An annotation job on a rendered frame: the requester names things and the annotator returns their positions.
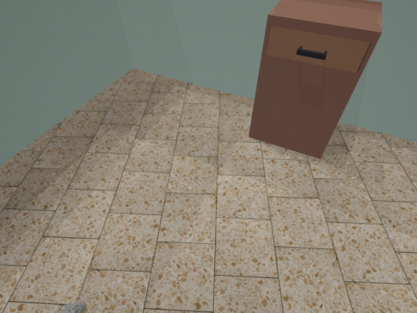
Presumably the cabinet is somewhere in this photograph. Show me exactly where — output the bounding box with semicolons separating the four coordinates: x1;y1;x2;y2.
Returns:
249;0;382;159

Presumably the drawer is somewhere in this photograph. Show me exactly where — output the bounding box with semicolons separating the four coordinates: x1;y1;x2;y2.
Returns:
266;26;370;72

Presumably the handle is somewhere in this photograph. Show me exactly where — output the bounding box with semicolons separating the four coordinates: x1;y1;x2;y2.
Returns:
296;46;327;60

